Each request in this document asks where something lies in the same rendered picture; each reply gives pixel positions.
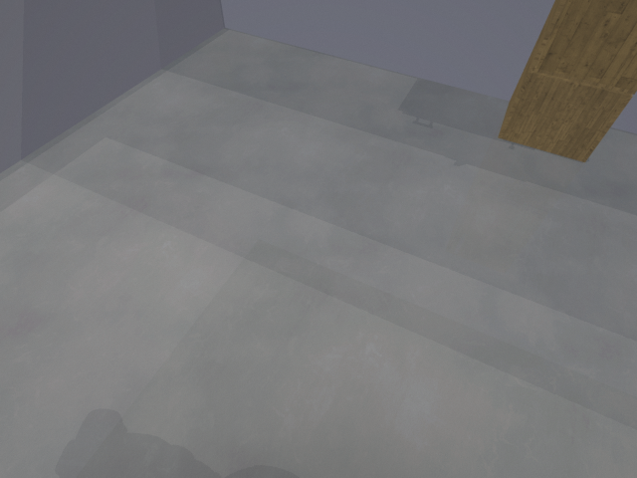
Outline cupboard door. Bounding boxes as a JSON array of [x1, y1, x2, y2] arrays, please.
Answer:
[[536, 0, 637, 91]]

